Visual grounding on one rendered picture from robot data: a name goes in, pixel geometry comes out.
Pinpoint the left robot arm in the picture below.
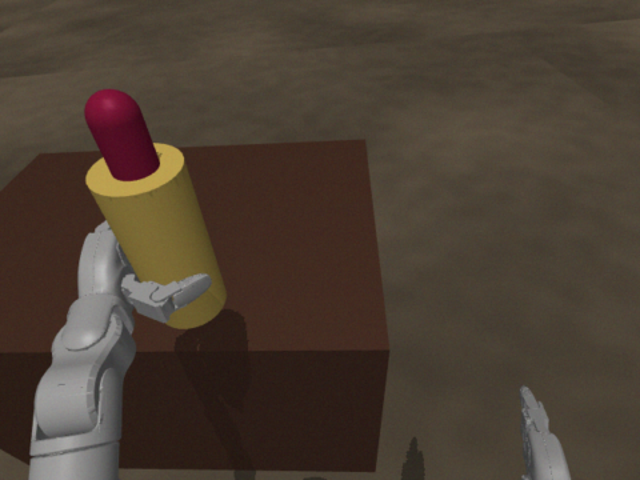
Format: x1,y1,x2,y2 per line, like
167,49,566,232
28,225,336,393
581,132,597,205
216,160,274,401
28,294,136,480

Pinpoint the left robot hand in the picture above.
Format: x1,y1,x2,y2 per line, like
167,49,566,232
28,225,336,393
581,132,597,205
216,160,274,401
78,220,212,323

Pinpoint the bottle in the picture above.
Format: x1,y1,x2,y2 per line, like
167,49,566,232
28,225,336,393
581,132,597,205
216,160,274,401
84,89,226,329

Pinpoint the right robot hand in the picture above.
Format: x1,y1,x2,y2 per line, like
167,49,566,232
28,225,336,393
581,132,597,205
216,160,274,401
519,386,571,480

